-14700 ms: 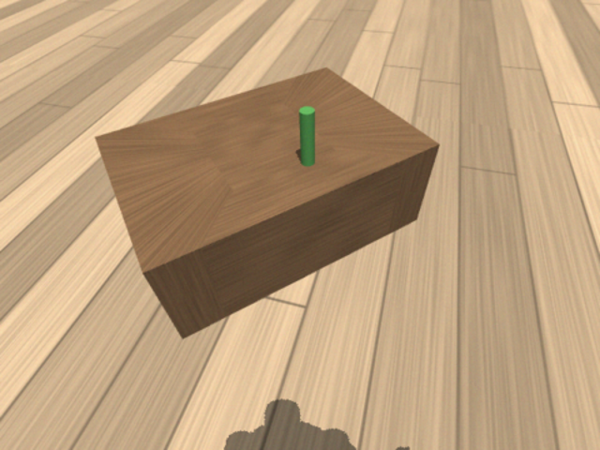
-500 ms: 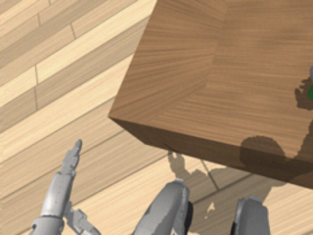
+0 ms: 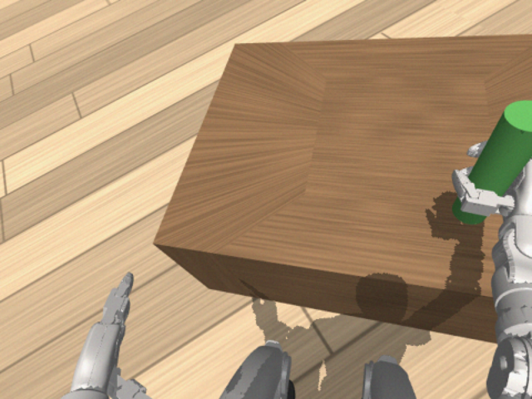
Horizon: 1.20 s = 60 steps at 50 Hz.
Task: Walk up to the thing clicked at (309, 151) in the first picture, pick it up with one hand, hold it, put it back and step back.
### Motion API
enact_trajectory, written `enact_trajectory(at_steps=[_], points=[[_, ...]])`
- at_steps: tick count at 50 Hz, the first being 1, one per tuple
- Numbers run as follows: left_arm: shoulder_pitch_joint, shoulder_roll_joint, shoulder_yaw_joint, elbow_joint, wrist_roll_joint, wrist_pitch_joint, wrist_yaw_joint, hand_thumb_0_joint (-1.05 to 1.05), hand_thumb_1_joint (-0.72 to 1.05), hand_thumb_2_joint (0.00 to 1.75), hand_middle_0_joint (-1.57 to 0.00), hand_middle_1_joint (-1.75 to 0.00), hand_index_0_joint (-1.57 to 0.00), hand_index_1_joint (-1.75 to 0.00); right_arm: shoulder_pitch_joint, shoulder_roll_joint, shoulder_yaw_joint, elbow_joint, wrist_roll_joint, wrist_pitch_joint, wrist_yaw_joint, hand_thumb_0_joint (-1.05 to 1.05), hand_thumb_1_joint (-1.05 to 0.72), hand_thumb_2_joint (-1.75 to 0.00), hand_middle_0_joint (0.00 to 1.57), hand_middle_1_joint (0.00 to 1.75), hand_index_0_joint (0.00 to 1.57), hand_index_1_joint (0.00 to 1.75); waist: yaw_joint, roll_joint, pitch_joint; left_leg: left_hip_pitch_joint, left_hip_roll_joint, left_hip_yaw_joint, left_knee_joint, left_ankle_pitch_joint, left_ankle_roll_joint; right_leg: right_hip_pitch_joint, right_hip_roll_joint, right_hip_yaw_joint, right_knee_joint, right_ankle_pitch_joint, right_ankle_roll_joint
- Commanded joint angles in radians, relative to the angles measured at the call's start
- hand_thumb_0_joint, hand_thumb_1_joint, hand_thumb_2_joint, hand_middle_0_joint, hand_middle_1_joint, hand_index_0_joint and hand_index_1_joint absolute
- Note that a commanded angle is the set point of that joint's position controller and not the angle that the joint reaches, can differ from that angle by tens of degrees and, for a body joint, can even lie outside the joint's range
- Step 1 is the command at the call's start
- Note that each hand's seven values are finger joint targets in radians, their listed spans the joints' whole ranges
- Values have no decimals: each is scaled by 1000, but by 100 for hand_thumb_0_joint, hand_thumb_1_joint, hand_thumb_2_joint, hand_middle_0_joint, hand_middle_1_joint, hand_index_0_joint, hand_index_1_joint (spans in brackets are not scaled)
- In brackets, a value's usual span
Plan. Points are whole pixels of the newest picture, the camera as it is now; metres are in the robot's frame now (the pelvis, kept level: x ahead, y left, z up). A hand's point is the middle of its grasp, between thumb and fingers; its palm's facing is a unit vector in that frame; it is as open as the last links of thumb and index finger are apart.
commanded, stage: lift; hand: right
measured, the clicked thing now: (493, 172) +0.46 -0.22 +0.03
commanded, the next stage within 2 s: hold in 1.08 s
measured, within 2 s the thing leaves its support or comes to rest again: neither
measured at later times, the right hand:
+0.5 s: hand (487, 201) +0.39 -0.19 +0.07, palm faces +0.21 +0.98 -0.01, open 6.8 cm
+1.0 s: hand (493, 200) +0.37 -0.18 +0.10, palm faces +0.21 +0.98 -0.01, open 6.8 cm
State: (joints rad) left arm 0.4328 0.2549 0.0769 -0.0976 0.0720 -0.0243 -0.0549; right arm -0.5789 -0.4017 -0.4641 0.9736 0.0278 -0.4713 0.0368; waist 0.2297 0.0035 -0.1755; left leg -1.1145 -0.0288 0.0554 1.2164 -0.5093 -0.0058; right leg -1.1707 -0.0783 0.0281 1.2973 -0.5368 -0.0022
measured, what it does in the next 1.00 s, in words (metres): rises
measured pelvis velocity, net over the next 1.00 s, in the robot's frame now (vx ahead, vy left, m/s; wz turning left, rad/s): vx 0.02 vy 0.01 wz -0.03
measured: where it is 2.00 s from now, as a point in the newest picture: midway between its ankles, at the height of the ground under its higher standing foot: outside the picture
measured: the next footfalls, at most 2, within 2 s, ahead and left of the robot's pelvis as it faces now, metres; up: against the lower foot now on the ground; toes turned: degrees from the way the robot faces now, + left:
none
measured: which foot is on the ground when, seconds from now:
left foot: down 0.00-1.00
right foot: down 0.00-1.00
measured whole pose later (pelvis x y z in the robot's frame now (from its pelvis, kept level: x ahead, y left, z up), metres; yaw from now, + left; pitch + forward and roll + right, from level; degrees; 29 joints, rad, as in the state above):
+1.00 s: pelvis +0.02 +0.01 +0.06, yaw -2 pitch +12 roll +1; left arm 0.41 0.21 0.09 0.13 0.02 0.00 0.02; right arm -0.20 -0.18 -0.24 0.53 0.10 -0.41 -0.01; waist 0.08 0.02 -0.10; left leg -0.71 0.01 0.01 0.96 -0.45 -0.01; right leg -0.73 -0.04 -0.02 0.97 -0.45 0.00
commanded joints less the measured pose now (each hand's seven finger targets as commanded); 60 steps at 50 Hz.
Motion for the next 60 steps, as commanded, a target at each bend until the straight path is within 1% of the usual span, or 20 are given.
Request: enact_trajectory(at_steps=[1,2,4,9,17,22,23,24,26,28,29,31,37,43,44,46,48,51,54,60], points=[[47,156,116,-136,-20,-51,29,0,-59,7,-5,-4,-4,-6,-309,-125,38,-273,33,-75,2,0,-63,-128,138,140,138,140,-34,-166,-404,246,-31,-5,-186,282,25,423,46,18,-230,293,-8],[18,166,126,-149,-22,-52,33,0,-59,7,-5,-4,-4,-6,-333,-181,15,-341,28,-79,-4,0,-62,-129,138,141,139,141,-55,-187,-440,266,-27,-17,-192,284,23,455,46,11,-233,298,-8],[35,152,115,-123,-21,-51,32,0,-59,7,-5,-4,-3,-6,-285,-92,63,-328,38,-75,-1,0,-60,-128,137,140,138,140,-40,-125,-396,291,-26,-16,-205,296,19,436,47,8,-240,294,-12],[31,175,157,-36,-30,-48,45,0,-57,6,-5,-4,-4,-5,-199,-49,84,-328,47,-64,-7,0,-64,-128,138,140,138,140,-56,-113,-274,258,-21,-11,-251,194,24,460,48,8,-326,192,-3],[7,89,67,-4,-32,-59,56,0,-57,6,-4,-4,-4,-5,-164,-4,130,-528,68,-76,-14,0,-60,-126,136,138,136,138,-112,-120,-361,381,-9,-26,-282,268,18,559,60,-11,-349,266,-1],[7,204,177,-7,-38,-48,82,0,-57,5,-4,-5,-4,-5,-125,-39,115,-598,69,-57,-42,0,-59,-132,139,144,140,144,-100,-63,-349,430,-5,-32,-323,271,11,599,58,-14,-380,257,-7],[0,156,133,9,-40,-47,76,0,-57,6,-4,-4,-3,-5,-7,40,151,-481,68,-39,-37,0,-57,-131,140,144,141,144,-105,-43,-259,418,-4,-25,-331,268,9,568,60,-16,-393,256,-8],[20,184,178,45,-44,-42,81,0,-56,5,-4,-4,-4,-5,-80,7,132,-599,76,-48,-43,0,-59,-131,139,143,140,143,-103,-47,-269,417,-3,-28,-335,259,10,570,58,-12,-397,244,-9],[2,122,115,36,-47,-41,76,0,-57,5,-4,-4,-3,-5,-63,14,137,-610,73,-50,-50,0,-54,-130,138,143,140,143,-134,-62,-262,434,2,-30,-336,266,15,581,57,-15,-414,262,-4],[-22,89,82,31,-48,-44,70,0,-57,6,-4,-4,-3,-5,9,139,209,-509,82,-35,-36,0,-54,-131,139,144,140,144,-115,5,-192,413,-3,-19,-342,244,12,545,54,-7,-421,241,-7],[-54,81,62,35,-49,-50,68,0,-57,5,-4,-4,-3,-5,51,144,212,-478,85,-30,-29,0,-53,-129,137,142,139,142,-137,10,-160,417,0,-25,-348,231,12,525,55,-13,-424,227,-9],[-47,90,71,41,-45,-48,73,0,-57,5,-4,-4,-3,-5,-14,58,172,-566,74,-37,-27,0,-54,-130,138,143,139,143,-143,-24,-225,442,5,-38,-352,247,11,562,56,-20,-421,243,-10],[-8,106,87,5,-54,-42,75,0,-57,5,-4,-4,-3,-5,27,67,179,-707,93,-27,-31,0,-57,-131,139,144,140,144,-153,-57,-325,539,9,-37,-362,366,6,671,65,-28,-432,366,-3],[-23,121,115,58,-54,-37,88,0,-58,6,-4,-4,-3,-5,34,67,182,-706,86,-32,-56,0,-60,-133,143,147,144,147,-140,-17,-226,516,12,-45,-387,336,3,639,61,-31,-449,322,-12],[-2,78,76,86,-54,-32,85,0,-58,6,-4,-4,-3,-5,25,61,184,-725,82,-37,-57,0,-60,-134,143,148,144,148,-153,-44,-197,510,14,-44,-382,330,6,631,62,-32,-452,324,-8],[-32,87,86,49,-57,-35,86,0,-57,6,-4,-4,-3,-5,77,117,225,-681,84,-28,-48,0,-56,-131,140,144,141,144,-138,6,-212,524,14,-45,-389,346,3,638,61,-29,-450,333,-13],[-20,80,69,55,-56,-32,81,0,-57,6,-4,-4,-3,-5,94,108,217,-690,85,-20,-43,0,-56,-132,139,145,141,145,-154,-16,-221,548,19,-49,-393,369,2,648,65,-38,-452,350,-10],[-16,118,111,56,-59,-26,83,0,-57,5,-4,-4,-3,-5,112,84,201,-702,88,-3,-38,0,-59,-133,141,146,142,146,-154,-38,-249,556,18,-41,-397,387,2,685,64,-34,-461,386,-6],[-24,65,59,69,-60,-23,76,0,-57,5,-4,-4,-3,-5,130,121,223,-706,97,3,-36,0,-60,-134,143,148,144,148,-168,-21,-222,568,19,-37,-403,389,1,670,67,-35,-467,392,-7],[-50,116,115,91,-61,-20,87,0,-57,6,-5,-5,-4,-6,138,91,205,-749,93,-1,-56,0,-55,-134,140,146,141,146,-172,-30,-210,570,21,-41,-413,375,3,695,65,-37,-487,375,-8]])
